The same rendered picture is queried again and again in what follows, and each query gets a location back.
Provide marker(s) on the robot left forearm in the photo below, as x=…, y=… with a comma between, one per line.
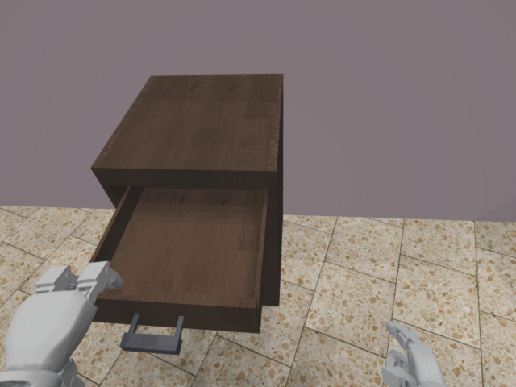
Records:
x=29, y=377

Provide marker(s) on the robot right hand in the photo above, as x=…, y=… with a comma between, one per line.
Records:
x=419, y=366

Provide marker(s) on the cabinet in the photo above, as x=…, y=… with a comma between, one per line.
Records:
x=204, y=131

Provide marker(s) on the handle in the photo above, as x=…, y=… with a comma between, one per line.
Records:
x=162, y=344

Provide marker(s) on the robot left hand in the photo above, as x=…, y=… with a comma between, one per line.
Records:
x=49, y=325

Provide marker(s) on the drawer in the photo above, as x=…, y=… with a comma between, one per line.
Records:
x=183, y=251

